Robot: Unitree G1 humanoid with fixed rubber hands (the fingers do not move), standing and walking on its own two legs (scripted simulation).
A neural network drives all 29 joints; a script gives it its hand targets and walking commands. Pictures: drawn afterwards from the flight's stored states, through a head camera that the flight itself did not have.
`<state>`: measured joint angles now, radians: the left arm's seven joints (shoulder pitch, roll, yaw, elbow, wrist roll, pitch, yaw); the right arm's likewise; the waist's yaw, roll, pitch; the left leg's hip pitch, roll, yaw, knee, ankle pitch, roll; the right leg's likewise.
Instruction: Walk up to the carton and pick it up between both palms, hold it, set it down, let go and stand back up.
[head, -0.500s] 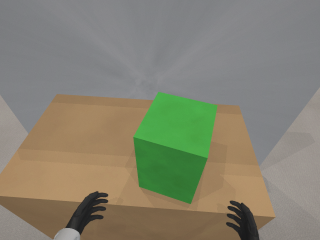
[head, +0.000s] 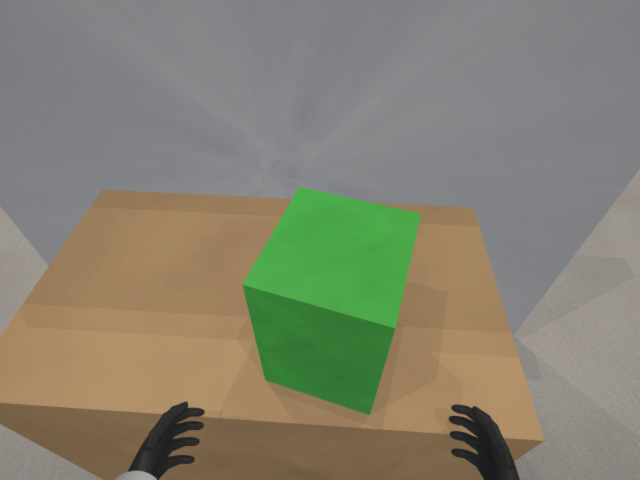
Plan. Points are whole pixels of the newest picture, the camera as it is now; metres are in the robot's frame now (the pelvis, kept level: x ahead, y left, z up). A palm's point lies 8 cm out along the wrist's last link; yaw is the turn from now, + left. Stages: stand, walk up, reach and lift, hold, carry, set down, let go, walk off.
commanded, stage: set down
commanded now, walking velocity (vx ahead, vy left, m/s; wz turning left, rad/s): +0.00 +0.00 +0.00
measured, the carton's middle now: (335, 304) +0.36 +0.01 +0.00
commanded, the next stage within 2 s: let go in 0.60 s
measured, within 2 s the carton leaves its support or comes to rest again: neither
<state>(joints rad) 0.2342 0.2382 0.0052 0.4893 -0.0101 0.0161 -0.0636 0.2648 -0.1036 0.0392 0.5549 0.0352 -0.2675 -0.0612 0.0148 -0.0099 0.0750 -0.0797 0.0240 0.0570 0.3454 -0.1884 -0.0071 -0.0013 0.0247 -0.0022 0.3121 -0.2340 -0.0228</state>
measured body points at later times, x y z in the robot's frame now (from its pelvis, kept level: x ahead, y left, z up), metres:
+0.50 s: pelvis -0.02 -0.01 +0.00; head -0.02 +0.00 +0.45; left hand +0.16 +0.22 -0.09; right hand +0.17 -0.20 -0.06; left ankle +0.00 +0.12 -0.75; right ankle -0.03 -0.10 -0.75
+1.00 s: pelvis -0.02 +0.01 +0.00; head -0.01 +0.02 +0.45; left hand +0.16 +0.23 -0.09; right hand +0.18 -0.19 -0.06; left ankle +0.00 +0.12 -0.75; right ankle -0.03 -0.10 -0.75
